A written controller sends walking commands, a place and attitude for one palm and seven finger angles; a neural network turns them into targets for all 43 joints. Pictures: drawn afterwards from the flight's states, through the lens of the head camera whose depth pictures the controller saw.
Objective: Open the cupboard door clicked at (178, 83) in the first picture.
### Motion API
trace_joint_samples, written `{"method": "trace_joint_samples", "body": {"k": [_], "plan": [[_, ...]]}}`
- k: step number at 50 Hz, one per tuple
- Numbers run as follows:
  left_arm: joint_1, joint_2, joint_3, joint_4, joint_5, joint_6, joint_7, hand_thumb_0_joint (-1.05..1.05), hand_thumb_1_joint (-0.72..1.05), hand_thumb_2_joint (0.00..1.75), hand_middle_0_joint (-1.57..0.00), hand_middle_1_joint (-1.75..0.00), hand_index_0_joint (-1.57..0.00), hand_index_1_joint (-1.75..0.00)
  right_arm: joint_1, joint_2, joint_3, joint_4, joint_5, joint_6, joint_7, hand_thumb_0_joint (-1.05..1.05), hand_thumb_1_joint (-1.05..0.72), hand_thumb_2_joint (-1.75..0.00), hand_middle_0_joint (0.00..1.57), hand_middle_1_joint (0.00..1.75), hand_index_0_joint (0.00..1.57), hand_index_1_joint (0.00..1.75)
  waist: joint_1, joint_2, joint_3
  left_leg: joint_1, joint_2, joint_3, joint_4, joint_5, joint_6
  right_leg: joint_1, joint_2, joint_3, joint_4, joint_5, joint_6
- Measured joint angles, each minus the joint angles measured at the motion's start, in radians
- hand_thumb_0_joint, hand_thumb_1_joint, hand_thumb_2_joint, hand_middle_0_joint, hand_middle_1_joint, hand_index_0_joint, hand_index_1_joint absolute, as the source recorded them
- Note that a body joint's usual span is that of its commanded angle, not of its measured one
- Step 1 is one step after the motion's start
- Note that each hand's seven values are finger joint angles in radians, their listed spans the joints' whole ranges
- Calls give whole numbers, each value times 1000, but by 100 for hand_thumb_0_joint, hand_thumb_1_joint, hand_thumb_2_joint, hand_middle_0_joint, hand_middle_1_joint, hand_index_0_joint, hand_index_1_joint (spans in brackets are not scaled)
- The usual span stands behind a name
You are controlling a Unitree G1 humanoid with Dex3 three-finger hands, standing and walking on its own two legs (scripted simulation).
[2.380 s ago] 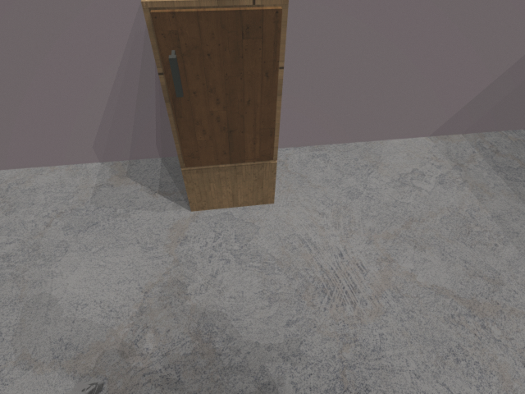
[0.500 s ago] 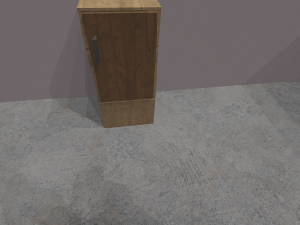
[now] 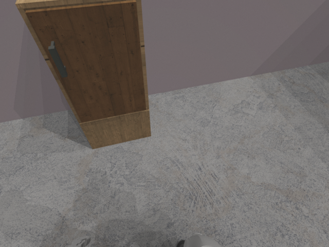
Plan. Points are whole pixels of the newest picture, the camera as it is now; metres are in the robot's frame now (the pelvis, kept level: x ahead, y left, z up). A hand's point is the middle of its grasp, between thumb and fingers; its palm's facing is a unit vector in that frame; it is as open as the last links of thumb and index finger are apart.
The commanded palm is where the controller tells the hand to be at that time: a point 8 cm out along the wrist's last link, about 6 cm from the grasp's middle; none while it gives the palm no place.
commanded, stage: turn to face it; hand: left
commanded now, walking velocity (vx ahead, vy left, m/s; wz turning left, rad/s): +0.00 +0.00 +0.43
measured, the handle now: (58, 59) +0.76 +0.44 +0.00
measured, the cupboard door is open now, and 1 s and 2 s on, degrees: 0 0 0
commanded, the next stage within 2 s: take the last steps up to it in 0.40 s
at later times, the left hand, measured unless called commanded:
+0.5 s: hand out of the picture +0.04 +0.24 -0.15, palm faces +0.24 -0.95 -0.21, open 7.4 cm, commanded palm none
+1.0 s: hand out of the picture -0.01 +0.15 -0.13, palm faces +0.39 -0.91 -0.13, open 7.4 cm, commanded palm none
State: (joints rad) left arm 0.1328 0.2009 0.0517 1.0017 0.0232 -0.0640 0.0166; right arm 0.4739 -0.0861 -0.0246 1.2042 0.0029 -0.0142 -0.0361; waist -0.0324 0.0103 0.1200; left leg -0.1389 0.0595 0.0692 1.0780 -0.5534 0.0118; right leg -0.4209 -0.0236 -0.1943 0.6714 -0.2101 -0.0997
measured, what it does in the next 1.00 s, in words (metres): walks ahead, turning left: left foot, then right foot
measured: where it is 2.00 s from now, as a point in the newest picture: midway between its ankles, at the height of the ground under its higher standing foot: (142, 229)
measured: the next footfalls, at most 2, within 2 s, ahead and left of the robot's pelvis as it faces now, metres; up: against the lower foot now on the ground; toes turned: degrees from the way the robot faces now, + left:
left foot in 0.32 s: +0.10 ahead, +0.15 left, +0.00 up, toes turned +16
right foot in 0.70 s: +0.12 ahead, -0.09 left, +0.00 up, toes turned +8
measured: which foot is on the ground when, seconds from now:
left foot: up 0.00-0.30, down 0.32-0.70, up 0.72-1.00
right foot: down 0.00-0.32, up 0.34-0.68, down 0.70-1.00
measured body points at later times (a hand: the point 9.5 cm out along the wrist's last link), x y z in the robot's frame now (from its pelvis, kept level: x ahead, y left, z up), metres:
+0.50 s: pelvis +0.05 +0.04 +0.03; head +0.06 +0.07 +0.48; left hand +0.03 +0.29 -0.13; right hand +0.14 -0.18 -0.11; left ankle +0.06 +0.13 -0.71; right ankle +0.06 -0.09 -0.65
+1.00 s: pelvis +0.12 +0.05 +0.03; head +0.14 +0.05 +0.48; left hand -0.03 +0.19 -0.12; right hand +0.23 -0.17 -0.12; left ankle +0.15 +0.19 -0.67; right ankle +0.08 -0.10 -0.71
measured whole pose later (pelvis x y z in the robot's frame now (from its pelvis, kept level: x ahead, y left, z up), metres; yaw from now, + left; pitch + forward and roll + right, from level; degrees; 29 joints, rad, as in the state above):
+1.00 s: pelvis +0.12 +0.05 +0.03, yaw +16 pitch +0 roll +0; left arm 0.48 0.07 0.02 1.15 0.03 -0.06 0.02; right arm 0.22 -0.18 -0.07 1.06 -0.03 0.02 0.03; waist 0.04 0.01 0.02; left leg -0.49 0.09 0.09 0.80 -0.25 -0.01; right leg -0.02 -0.07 -0.14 0.34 -0.31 0.03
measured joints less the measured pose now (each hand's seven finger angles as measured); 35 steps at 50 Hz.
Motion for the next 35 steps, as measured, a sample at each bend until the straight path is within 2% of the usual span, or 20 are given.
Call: {"method": "trace_joint_samples", "body": {"k": [1,3,7,11,15,16,17,19,22,24,28,31,35], "plan": [[-4,-5,-4,-3,-2,4,4,0,92,90,-19,-30,-20,-30,-23,-6,-5,-14,-2,9,1,0,-91,-89,20,30,20,30,-3,1,-5,-69,-4,-21,97,15,1,14,-3,-7,-10,-6,2],[-9,-21,-12,-2,-2,19,15,0,92,90,-19,-30,-20,-30,-72,-22,-14,-50,-11,24,4,0,-91,-89,20,30,20,30,-9,5,-21,-184,5,-37,172,59,-2,44,-8,-20,-52,6,17],[-10,-52,-13,-8,-3,45,24,-1,92,90,-19,-30,-20,-30,-154,-46,-20,-129,-21,38,15,0,-91,-89,19,30,19,29,-18,0,-60,-301,33,-21,38,112,-22,88,-29,-48,-122,24,28],[-6,-48,-13,-31,4,61,19,-1,93,90,-20,-30,-20,-30,-209,-62,-23,-180,-27,46,23,0,-92,-89,19,30,19,29,3,-12,-86,-304,42,12,-130,129,-32,111,-50,-74,-135,15,46],[24,-37,-9,-42,3,74,15,-1,92,90,-20,-30,-20,-30,-232,-86,-25,-213,-28,38,30,0,-93,-89,19,30,19,29,22,-22,-97,-214,33,41,-359,194,-35,108,-76,-96,-75,-29,73],[35,-33,-7,-43,0,80,12,-1,92,90,-20,-30,-20,-30,-233,-91,-26,-220,-30,32,31,0,-93,-89,19,30,19,29,23,-22,-100,-204,28,35,-398,221,-16,95,-84,-99,-41,-53,84],[44,-25,-2,-40,-3,88,11,-1,92,90,-20,-30,-20,-30,-238,-88,-25,-224,-33,30,31,0,-93,-89,19,30,19,29,26,-34,-96,-209,17,37,-387,228,3,77,-88,-76,7,-122,103],[61,-9,7,-28,-2,105,8,-1,91,90,-20,-30,-20,-30,-243,-79,-18,-231,-38,23,27,0,-92,-89,19,30,19,29,27,-48,-87,-201,-1,39,-399,236,28,26,-71,10,153,-235,122],[84,8,18,-6,0,109,2,0,91,90,-19,-30,-20,-30,-244,-67,-7,-225,-35,18,19,0,-92,-89,19,30,19,29,36,-56,-79,-162,-27,35,-494,282,34,-28,-52,96,326,-215,140],[104,15,20,6,-2,106,2,0,91,90,-19,-30,-20,-30,-246,-65,-6,-216,-31,16,12,0,-92,-89,19,30,20,30,43,-53,-78,-135,-39,33,-557,315,37,-32,-51,121,351,-196,152],[135,16,16,29,-5,108,6,0,91,90,-19,-30,-20,-30,-251,-75,-10,-204,-29,17,10,0,-93,-89,20,30,20,30,43,-31,-73,-105,-49,20,-625,348,36,21,-49,138,248,-224,165],[150,8,7,46,-2,102,3,0,91,90,-19,-30,-20,-30,-248,-82,-12,-191,-32,19,14,0,-92,-89,20,30,20,30,36,-13,-77,-99,-51,8,-630,348,27,88,-42,135,113,-248,157],[176,-8,-8,56,5,67,-8,0,91,90,-19,-30,-20,-30,-220,-86,-17,-167,-25,23,22,0,-91,-89,20,30,20,30,36,-4,-97,-125,-60,-5,-552,292,10,214,-33,121,-151,-158,132]]}}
